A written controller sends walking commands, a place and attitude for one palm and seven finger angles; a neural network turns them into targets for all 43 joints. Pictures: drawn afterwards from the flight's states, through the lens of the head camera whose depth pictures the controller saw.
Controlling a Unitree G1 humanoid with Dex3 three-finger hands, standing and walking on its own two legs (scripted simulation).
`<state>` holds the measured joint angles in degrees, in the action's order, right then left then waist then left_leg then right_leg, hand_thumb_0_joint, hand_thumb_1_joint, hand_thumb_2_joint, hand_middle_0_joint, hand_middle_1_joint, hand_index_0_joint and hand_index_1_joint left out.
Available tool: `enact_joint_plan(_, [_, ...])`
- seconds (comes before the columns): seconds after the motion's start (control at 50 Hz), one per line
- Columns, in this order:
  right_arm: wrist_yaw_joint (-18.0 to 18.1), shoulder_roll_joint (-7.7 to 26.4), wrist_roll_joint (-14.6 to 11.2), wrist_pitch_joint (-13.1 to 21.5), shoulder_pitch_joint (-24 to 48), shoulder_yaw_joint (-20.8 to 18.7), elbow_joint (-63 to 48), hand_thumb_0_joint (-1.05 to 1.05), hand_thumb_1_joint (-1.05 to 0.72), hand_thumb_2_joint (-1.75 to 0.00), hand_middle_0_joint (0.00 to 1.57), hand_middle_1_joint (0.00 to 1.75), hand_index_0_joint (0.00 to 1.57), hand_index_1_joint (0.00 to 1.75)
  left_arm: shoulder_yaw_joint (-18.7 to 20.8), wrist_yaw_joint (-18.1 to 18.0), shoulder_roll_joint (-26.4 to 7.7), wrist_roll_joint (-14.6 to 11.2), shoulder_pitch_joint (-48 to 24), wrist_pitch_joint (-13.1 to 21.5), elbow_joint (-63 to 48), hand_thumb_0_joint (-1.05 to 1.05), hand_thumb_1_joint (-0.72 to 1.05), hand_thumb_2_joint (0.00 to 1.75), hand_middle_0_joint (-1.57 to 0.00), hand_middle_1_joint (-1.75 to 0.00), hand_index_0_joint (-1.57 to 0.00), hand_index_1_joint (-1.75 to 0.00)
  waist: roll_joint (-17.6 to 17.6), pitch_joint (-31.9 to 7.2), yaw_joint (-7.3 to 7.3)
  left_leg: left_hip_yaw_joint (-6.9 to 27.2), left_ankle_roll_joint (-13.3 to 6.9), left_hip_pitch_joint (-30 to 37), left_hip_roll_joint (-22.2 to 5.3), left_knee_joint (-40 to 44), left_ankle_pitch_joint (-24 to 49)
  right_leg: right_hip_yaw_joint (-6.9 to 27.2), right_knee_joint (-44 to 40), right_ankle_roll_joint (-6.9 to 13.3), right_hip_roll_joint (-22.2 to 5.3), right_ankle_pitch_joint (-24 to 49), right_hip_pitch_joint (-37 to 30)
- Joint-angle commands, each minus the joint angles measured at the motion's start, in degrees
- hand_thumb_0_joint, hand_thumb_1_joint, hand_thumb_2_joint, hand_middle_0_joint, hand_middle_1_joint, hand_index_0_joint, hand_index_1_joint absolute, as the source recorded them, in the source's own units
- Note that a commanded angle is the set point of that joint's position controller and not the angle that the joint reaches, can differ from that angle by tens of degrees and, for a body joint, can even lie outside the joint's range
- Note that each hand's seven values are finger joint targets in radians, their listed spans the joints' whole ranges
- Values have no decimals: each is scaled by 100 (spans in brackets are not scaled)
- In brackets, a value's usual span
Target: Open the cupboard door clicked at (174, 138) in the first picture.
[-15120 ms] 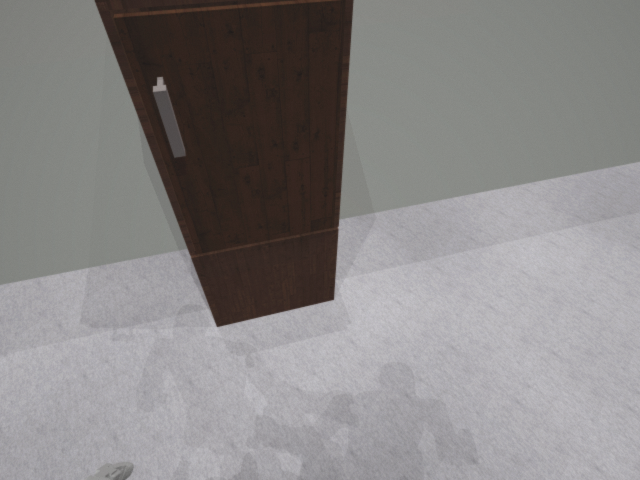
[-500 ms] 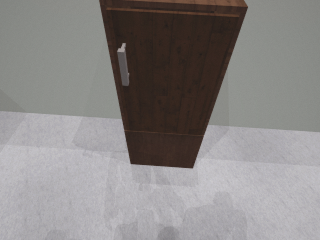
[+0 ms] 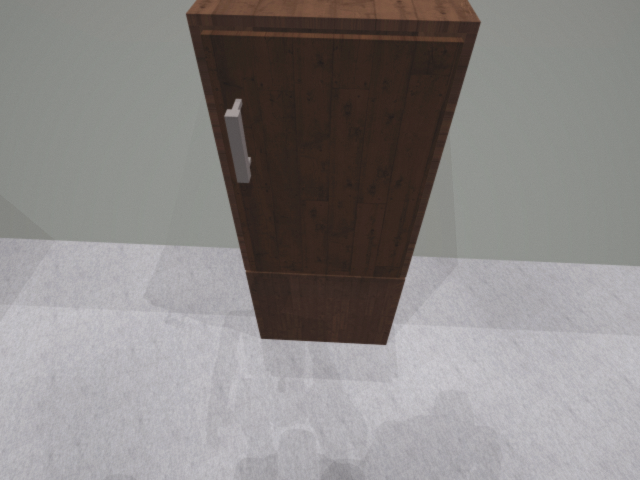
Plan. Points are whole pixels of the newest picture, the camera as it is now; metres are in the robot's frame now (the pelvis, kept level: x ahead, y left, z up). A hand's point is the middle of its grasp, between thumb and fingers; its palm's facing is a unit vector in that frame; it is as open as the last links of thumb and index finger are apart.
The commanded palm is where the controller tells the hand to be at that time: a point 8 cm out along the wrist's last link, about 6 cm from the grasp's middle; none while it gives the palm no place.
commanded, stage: look again from close up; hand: left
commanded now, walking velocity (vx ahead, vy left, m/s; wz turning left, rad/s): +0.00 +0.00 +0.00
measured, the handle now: (241, 141) +0.63 +0.18 +0.08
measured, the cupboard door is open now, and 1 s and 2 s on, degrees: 0 0 0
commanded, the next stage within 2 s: raise the hand with hooked fingers in 0.52 s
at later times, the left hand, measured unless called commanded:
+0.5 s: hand out of the picture -0.03 +0.15 -0.17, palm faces +0.05 -0.99 -0.16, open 7.3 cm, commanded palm none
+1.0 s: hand (211, 432) +0.18 +0.14 -0.02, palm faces -0.08 -1.00 +0.03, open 8.2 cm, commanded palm +0.12 +0.24 -0.03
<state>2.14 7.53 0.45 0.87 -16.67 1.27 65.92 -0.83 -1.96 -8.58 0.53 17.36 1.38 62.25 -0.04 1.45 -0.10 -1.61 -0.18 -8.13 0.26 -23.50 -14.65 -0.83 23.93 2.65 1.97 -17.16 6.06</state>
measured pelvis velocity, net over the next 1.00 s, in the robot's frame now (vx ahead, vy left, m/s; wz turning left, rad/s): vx -0.04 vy -0.01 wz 0.02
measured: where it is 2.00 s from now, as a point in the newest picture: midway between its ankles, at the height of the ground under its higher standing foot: outside the picture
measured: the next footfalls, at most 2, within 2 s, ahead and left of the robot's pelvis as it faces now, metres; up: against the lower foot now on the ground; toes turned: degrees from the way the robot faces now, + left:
none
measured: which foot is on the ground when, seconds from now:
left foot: down 0.00-1.00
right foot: down 0.00-1.00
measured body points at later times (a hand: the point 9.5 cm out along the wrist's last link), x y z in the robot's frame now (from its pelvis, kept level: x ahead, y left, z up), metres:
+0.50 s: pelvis +0.00 +0.00 +0.00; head +0.01 +0.00 +0.45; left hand -0.03 +0.20 -0.16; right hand -0.01 -0.21 -0.16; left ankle -0.02 +0.12 -0.74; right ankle -0.05 -0.09 -0.74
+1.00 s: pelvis -0.04 -0.01 -0.05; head -0.01 +0.00 +0.39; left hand +0.18 +0.20 -0.02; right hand +0.18 -0.26 -0.09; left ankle -0.02 +0.12 -0.74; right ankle -0.05 -0.09 -0.74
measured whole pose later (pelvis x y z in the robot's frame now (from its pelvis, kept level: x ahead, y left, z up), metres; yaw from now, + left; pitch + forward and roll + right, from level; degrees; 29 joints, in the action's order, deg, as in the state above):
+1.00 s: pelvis -0.04 -0.01 -0.05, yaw +1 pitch +9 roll +2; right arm 0.4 15.2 -0.1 14.1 -8.9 -3.2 32.1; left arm 5.5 18.0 -8.0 -12.2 17.5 27.3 10.0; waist -2.8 -7.3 0.8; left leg -1.5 0.1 -37.1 0.6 -51.9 -24.1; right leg -1.8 54.5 3.2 0.9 -28.3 35.6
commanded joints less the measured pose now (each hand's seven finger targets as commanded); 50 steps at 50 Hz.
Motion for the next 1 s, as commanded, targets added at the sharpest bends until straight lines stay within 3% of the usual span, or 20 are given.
enact_joint_plan(0.0, [44, 546, 6, 74, -356, -68, -129, 0, -90, -90, 20, 30, 20, 30, 105, -45, -515, -21, 503, 38, -82, 0, 90, 90, -20, -30, -20, -30, -64, 249, -26, 419, -155, -106, -575, 302, 1224, 545, -364, 31, -795, 1756, 235])
enact_joint_plan(0.58, [65, 481, 1, 83, -426, -67, -117, 0, -90, -90, 20, 30, 20, 30, 94, -49, -370, -7, 695, 42, 60, 0, 90, 90, -20, -30, -20, -30, -65, 352, -21, 481, -180, -141, -564, 288, 1180, 543, -413, 27, -756, 1433, 371])
enact_joint_plan(0.6, [-43, 672, -47, 143, 325, -122, -557, 0, -90, -90, 20, 30, 20, 30, 138, -260, -553, 105, 1016, 233, 227, 0, 90, 90, -20, -30, -20, -30, -230, 492, -260, 214, 1, -680, -504, -1048, 1198, 941, -428, -291, -1122, 4135, 529])
enact_joint_plan(0.62, [185, 1823, -216, 963, -20, -309, -2622, 0, -90, -90, 20, 30, 20, 30, 217, -118, -1570, -1193, -3168, 1369, -8654, 0, 88, 89, -20, -32, -20, -32, 881, -2306, 654, 137, -247, 961, 0, -206, 1827, 438, 254, -149, -658, 3237, 64])
enact_joint_plan(0.64, [349, 1151, -178, 1445, 540, -142, -2275, 0, -90, -90, 20, 30, 20, 30, 403, -377, -1259, -744, -1226, 1011, -7207, 0, 85, 88, -20, -33, -20, -33, 1744, -2336, 43, 19, -282, 1250, -175, -205, 2697, 245, 445, -4, -283, 2036, 177])
enact_joint_plan(0.66, [348, 1189, -237, 1626, 428, -293, -1928, 0, -90, -90, 20, 30, 20, 30, 276, -673, -916, -885, -1072, 756, -6832, 0, 83, 87, -21, -34, -21, -34, 1426, -1781, 269, 109, -110, 660, -217, -284, 2145, -107, 366, -56, -226, 1090, 674])
enact_joint_plan(0.68, [292, 945, -342, 1602, 285, -299, -1908, 0, -90, -90, 20, 30, 20, 30, -319, -624, 328, -869, 657, 173, -5245, 0, 81, 86, -21, -36, -21, -36, 586, -965, 253, 220, -173, 13, -243, -254, 1665, -273, 314, -103, -267, 995, 976])
enact_joint_plan(0.7, [303, 1141, -402, 1641, 338, -308, -2461, 0, -90, -90, 20, 30, 20, 30, -536, -478, 374, -1067, -208, 307, -6658, 0, 78, 85, -21, -37, -21, -37, 266, -491, 257, 366, -186, -293, -214, -303, 1289, -303, 379, -131, -265, 1015, 1039])
enact_joint_plan(0.72, [360, 1302, -400, 1774, 439, -359, -2589, 0, -90, -90, 20, 30, 20, 30, -484, -376, 159, -1091, -138, 553, -6886, 0, 76, 84, -21, -39, -21, -39, -70, -565, 342, 303, -218, -321, -161, -503, 878, -294, 344, -177, -240, 759, 1371])
enact_joint_plan(0.76, [334, 1420, -230, 1972, 440, -342, -2968, 0, -90, -90, 20, 30, 20, 30, -509, -154, 185, -1004, 56, 998, -6467, 0, 71, 82, -21, -42, -21, -42, -786, -234, 500, 386, -279, -858, 39, -971, 428, -287, 507, -238, -198, 274, 2047])
enact_joint_plan(0.78, [298, 1409, -152, 1954, 377, -392, -3016, 0, -90, -90, 20, 30, 20, 30, -302, -14, 149, -986, -64, 1238, -6114, 0, 69, 81, -22, -43, -22, -43, -1341, -246, 514, 413, -230, -1215, 74, -1261, 317, -270, 691, -263, -208, 19, 2465])
enact_joint_plan(0.8, [256, 1396, -77, 1940, 471, -460, -3078, 0, -90, -90, 20, 30, 20, 30, -64, 219, 164, -1031, 280, 1537, -5461, 0, 67, 80, -22, -45, -22, -45, -1877, -65, 335, 409, -173, -1733, 81, -1517, 86, -258, 885, -302, -222, -242, 2812])
enact_joint_plan(0.82, [177, 1403, -43, 1932, 560, -517, -3208, 0, -90, -90, 20, 30, 20, 30, 216, 521, 113, -1119, 936, 1894, -4999, 0, 64, 79, -22, -47, -22, -47, -2198, -152, 76, 394, -98, -2271, 100, -1732, -67, -205, 1145, -296, -233, -367, 2884])
enact_joint_plan(0.84, [80, 1403, -24, 1918, 677, -552, -3384, 0, -90, -90, 20, 30, 20, 30, 456, 877, 23, -1253, 1532, 2245, -4855, 0, 62, 78, -22, -48, -22, -48, -2285, -354, -164, 362, -44, -2643, 138, -1948, -65, -80, 1420, -294, -271, -58, 2737])
enact_joint_plan(0.86, [-58, 1425, -65, 1836, 723, -620, -3557, 0, -90, -90, 20, 30, 20, 30, 977, 1308, -339, -1375, 2098, 2489, -4574, 0, 60, 77, -22, -50, -22, -50, -1778, -640, -459, 275, 43, -2762, 213, -2150, 168, 94, 1732, -219, -326, 595, 2386])
enact_joint_plan(0.88, [-157, 1444, -51, 1765, 857, -617, -3770, 0, -90, -90, 20, 30, 20, 30, 1126, 1742, -454, -1526, 1984, 2798, -4828, 0, 57, 76, -22, -51, -22, -51, -1298, -1012, -503, 203, 102, -2932, 289, -2383, 341, 176, 2065, -185, -418, 1246, 2132])
enact_joint_plan(0.9, [-200, 1471, -53, 1696, 972, -654, -3952, 0, -90, -90, 20, 30, 20, 30, 1520, 2068, -916, -1547, 1781, 3039, -5090, 0, 55, 75, -22, -53, -22, -53, -815, -1322, -517, 117, 119, -3067, 304, -2589, 463, 305, 2312, -165, -476, 1681, 1990])
enact_joint_plan(0.92, [-219, 1413, -59, 1589, 1003, -658, -4158, 0, -90, -90, 20, 30, 20, 30, 1836, 2163, -1164, -1500, 1884, 3049, -5268, 0, 53, 74, -23, -54, -23, -54, -546, -1698, -657, -9, 70, -3127, 330, -2640, 563, 378, 2443, -176, -502, 1903, 1715])
enact_joint_plan(0.96, [-220, 1352, -75, 1321, 1125, -621, -4499, 0, -90, -90, 20, 30, 20, 30, 1941, 2130, -1473, -1460, 1591, 2772, -6130, 0, 48, 72, -23, -57, -23, -57, 332, -1899, -740, -101, 18, -3051, 341, -2670, 563, 563, 2466, -140, -482, 1722, 1685])
enact_joint_plan(0.98, [-194, 1319, -89, 1222, 1227, -580, -4721, 0, -90, -90, 20, 30, 20, 30, 1685, 2052, -1221, -1552, 1210, 2625, -6653, 0, 46, 71, -23, -58, -23, -58, 464, -1947, -611, -132, -29, -2929, 321, -2669, 492, 518, 2430, -139, -432, 1480, 1830])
